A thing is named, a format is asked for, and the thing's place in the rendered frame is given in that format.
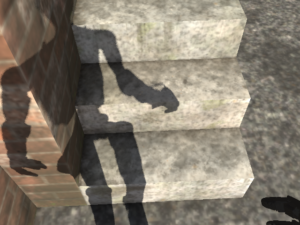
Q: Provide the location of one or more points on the right robot hand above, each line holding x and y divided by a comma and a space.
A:
288, 205

